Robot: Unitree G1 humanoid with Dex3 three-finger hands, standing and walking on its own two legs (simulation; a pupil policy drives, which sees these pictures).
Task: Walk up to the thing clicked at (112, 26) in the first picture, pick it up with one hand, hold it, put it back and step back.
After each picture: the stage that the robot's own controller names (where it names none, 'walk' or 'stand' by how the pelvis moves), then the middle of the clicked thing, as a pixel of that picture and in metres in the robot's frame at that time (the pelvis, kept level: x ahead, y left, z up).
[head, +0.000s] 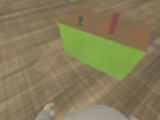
stand; (113, 23) +1.04 -0.19 +0.03
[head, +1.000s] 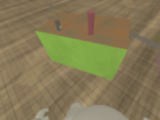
walk; (90, 24) +0.93 +0.12 +0.05
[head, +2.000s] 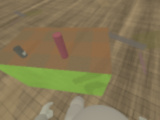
walk; (61, 47) +0.53 +0.31 +0.04
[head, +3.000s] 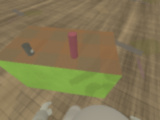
stand; (73, 46) +0.56 +0.20 +0.04
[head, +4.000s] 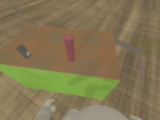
stand; (70, 49) +0.52 +0.21 +0.02
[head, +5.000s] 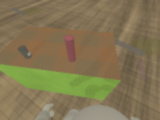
stand; (70, 50) +0.52 +0.21 +0.02
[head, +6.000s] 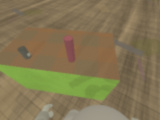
stand; (70, 50) +0.52 +0.22 +0.02
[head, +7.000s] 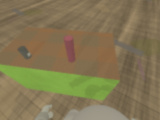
stand; (70, 50) +0.52 +0.22 +0.02
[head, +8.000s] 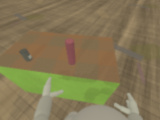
rise first; (71, 53) +0.51 +0.22 +0.03
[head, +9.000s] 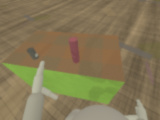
go down; (74, 51) +0.53 +0.21 +0.03
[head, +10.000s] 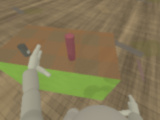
go down; (70, 48) +0.53 +0.20 +0.04
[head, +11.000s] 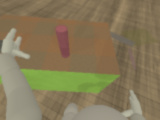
go down; (63, 44) +0.51 +0.20 +0.07
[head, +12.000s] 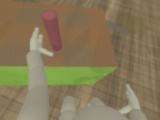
close in; (54, 34) +0.51 +0.22 +0.10
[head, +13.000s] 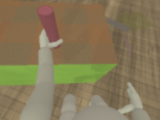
close; (51, 31) +0.53 +0.22 +0.11
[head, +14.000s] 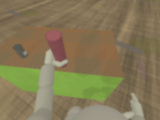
lift; (59, 52) +0.35 +0.22 +0.19
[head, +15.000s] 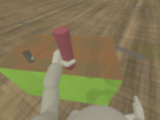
lift; (66, 51) +0.33 +0.17 +0.23
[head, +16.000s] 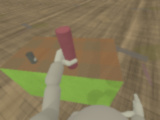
hold; (68, 51) +0.33 +0.16 +0.24
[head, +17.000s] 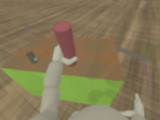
crouch; (68, 48) +0.31 +0.15 +0.27
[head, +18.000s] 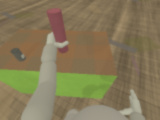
crouch; (59, 34) +0.46 +0.21 +0.24
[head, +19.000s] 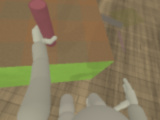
lower; (46, 28) +0.54 +0.21 +0.11
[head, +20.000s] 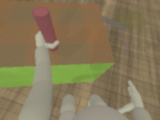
lower; (48, 33) +0.52 +0.22 +0.11
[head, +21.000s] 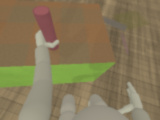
lower; (48, 32) +0.52 +0.22 +0.11
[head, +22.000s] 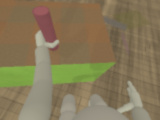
lower; (48, 33) +0.52 +0.22 +0.11
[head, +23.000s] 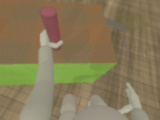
loosen; (53, 33) +0.51 +0.20 +0.11
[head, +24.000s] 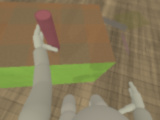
withdraw; (50, 35) +0.51 +0.21 +0.11
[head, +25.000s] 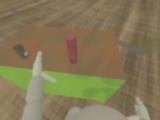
sink last; (72, 50) +0.48 +0.19 +0.07
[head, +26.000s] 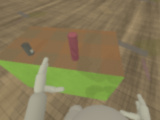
stand; (74, 48) +0.52 +0.21 +0.07
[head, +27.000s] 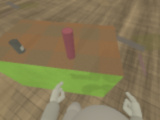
stand; (69, 45) +0.50 +0.21 +0.09
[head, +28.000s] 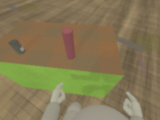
stand; (69, 45) +0.50 +0.21 +0.09
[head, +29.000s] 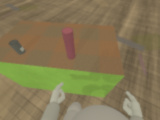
stand; (69, 45) +0.50 +0.20 +0.09
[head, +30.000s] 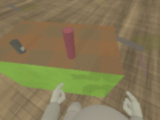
stand; (70, 45) +0.50 +0.20 +0.09
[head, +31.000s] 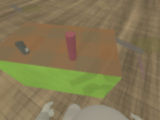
stand; (71, 47) +0.51 +0.20 +0.06
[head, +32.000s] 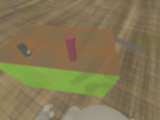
walk; (71, 49) +0.52 +0.20 +0.03
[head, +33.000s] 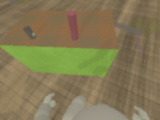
walk; (73, 27) +0.71 +0.23 +0.04
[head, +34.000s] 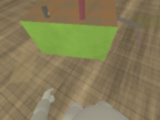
walk; (82, 7) +1.07 +0.19 +0.05
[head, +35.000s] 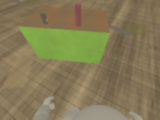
stand; (78, 15) +1.10 +0.25 +0.03
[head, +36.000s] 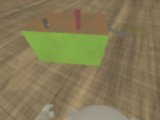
stand; (77, 19) +1.11 +0.25 +0.02
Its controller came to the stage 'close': yes
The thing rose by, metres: 0.24
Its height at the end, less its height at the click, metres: +0.00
